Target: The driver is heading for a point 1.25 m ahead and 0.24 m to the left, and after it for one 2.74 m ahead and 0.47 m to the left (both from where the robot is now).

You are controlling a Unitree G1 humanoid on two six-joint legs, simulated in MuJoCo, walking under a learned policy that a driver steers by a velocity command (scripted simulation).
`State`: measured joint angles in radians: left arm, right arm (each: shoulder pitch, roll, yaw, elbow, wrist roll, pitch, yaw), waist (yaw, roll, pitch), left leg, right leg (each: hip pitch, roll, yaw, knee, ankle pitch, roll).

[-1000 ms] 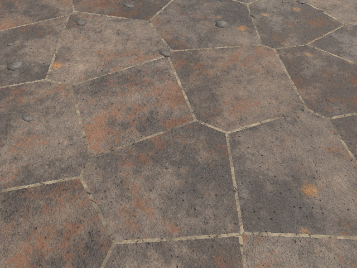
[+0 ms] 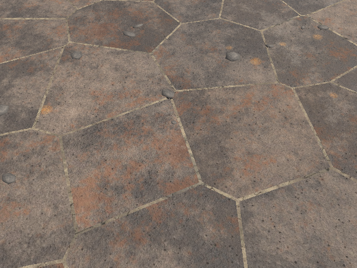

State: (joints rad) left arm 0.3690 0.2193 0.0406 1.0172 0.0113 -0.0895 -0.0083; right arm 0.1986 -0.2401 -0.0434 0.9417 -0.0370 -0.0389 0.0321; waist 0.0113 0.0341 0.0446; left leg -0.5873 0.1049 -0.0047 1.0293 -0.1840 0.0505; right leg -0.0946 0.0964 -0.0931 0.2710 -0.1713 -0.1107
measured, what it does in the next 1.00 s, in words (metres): walks ahead: left foot, then right foot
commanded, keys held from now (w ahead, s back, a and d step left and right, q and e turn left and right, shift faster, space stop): w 1.00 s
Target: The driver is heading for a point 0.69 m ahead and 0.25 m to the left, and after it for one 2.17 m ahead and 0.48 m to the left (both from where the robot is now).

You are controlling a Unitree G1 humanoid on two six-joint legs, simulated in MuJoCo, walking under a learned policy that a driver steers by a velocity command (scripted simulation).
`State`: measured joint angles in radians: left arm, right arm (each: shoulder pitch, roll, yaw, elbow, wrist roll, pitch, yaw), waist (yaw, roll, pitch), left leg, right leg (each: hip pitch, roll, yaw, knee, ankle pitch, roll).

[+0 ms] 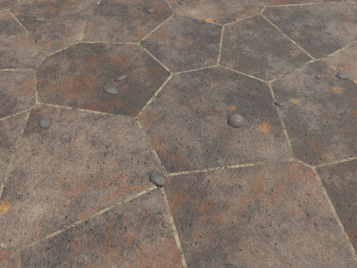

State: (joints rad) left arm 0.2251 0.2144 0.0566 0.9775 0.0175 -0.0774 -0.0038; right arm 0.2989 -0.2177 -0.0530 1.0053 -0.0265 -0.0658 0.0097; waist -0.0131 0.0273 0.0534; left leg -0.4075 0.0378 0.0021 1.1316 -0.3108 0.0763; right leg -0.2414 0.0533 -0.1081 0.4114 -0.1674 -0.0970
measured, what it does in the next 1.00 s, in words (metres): walks ahead, turning left: left foot, then right foot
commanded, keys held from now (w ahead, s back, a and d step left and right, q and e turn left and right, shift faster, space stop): w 0.20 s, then w+q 0.80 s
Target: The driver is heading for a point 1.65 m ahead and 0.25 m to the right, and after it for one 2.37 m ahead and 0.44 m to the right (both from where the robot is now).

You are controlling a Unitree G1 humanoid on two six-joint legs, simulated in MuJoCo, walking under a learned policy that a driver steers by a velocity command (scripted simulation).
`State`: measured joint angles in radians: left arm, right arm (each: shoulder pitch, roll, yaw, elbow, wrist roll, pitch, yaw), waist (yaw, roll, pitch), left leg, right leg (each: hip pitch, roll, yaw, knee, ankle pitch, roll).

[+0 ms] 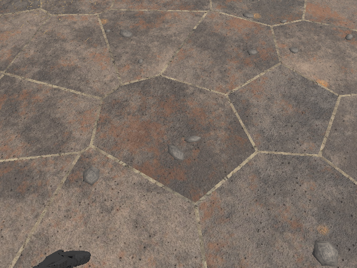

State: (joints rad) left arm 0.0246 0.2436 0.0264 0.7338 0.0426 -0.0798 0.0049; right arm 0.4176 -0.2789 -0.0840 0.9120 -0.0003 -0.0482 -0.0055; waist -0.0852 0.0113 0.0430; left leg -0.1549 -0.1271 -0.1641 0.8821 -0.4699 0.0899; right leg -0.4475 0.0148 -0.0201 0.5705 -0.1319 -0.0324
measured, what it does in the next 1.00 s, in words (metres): walks ahead: left foot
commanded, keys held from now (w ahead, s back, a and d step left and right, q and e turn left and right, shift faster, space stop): w+q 0.38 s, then w+e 0.62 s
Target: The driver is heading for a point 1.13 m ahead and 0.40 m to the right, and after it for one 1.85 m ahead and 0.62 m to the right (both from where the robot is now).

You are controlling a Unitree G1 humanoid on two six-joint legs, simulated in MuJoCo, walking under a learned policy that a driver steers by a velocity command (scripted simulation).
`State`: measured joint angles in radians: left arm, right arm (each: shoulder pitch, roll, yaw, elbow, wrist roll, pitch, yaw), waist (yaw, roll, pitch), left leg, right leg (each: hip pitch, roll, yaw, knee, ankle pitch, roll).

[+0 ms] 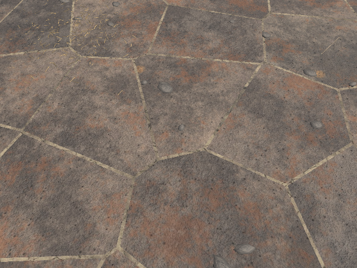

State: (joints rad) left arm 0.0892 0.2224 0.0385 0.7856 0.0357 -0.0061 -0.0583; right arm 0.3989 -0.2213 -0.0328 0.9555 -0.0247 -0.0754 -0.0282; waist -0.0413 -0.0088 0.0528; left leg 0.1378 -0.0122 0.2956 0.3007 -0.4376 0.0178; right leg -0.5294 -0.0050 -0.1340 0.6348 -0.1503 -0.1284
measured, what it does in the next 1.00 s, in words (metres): walks ahead, turning right: right foot, then left foot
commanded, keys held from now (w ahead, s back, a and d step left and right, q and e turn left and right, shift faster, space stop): w+e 0.84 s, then w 0.16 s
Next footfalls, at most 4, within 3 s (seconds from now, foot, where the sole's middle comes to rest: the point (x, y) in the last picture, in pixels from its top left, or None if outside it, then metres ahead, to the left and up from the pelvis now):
0.04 right None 0.17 -0.07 -0.76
0.54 left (170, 254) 0.50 0.04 -0.76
1.06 right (255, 221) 0.62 -0.29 -0.76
1.60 left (249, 146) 0.98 -0.33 -0.76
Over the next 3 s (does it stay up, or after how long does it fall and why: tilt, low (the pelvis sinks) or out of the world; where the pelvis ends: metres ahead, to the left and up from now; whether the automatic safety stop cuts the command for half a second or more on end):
stays up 0.99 -0.45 0.01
